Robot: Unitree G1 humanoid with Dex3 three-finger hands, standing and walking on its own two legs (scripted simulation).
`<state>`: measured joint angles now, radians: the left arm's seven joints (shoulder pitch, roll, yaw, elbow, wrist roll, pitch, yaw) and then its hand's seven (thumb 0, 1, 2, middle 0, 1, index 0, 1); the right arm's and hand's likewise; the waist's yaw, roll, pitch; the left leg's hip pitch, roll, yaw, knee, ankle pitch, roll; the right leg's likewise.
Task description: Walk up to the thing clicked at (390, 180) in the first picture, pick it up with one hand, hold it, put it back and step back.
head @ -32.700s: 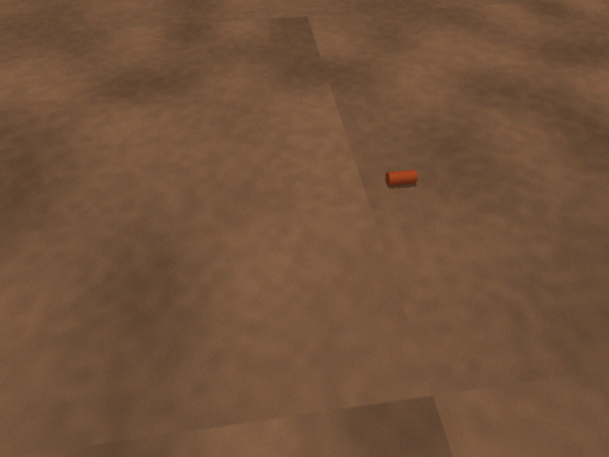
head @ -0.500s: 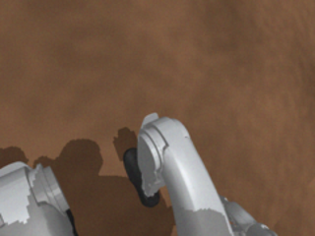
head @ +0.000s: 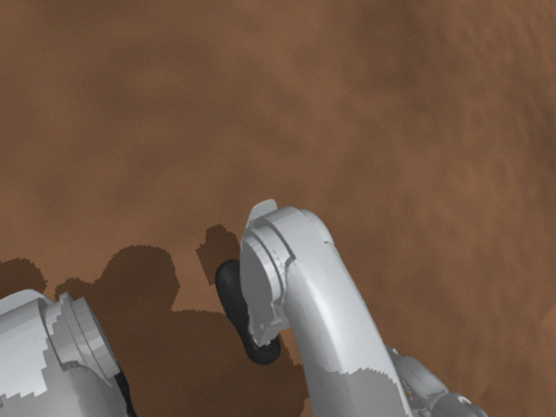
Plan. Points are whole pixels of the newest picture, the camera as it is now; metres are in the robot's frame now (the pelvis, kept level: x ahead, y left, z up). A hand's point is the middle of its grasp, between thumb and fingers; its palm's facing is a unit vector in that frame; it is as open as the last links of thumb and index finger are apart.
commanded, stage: open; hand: left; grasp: from above
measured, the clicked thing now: out of the picture +0.49 +0.33 -0.27
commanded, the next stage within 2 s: withdraw in 0.24 s
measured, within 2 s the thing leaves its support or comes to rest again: neither
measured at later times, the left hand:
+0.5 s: hand out of the picture +0.48 +0.34 -0.22, palm faces -0.41 -0.11 -0.91, open 13.7 cm
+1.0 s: hand out of the picture +0.45 +0.36 -0.07, palm faces -0.52 -0.16 -0.84, open 13.6 cm
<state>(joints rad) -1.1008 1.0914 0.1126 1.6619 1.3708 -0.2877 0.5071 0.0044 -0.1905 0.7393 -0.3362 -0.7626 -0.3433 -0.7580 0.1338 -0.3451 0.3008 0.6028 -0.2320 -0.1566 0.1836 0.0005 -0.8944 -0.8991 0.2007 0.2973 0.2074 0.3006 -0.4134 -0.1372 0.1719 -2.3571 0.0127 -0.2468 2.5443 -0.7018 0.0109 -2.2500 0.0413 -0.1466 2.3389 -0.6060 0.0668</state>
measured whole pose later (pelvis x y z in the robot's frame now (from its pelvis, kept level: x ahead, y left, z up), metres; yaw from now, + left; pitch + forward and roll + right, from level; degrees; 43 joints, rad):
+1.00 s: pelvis -0.01 -0.01 +0.06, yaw +6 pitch +33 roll -10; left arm -1.05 0.87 0.02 1.26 1.11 -0.15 0.00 0.00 -0.43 0.95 -0.16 -0.92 -0.15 -0.94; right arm 0.15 -0.34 0.13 0.59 -0.11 0.02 0.12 0.00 -0.90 -0.90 0.20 0.30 0.21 0.30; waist -0.26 0.02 0.02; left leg -2.24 0.00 -0.14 2.31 -0.65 0.01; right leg -2.16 0.00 -0.07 2.18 -0.61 0.05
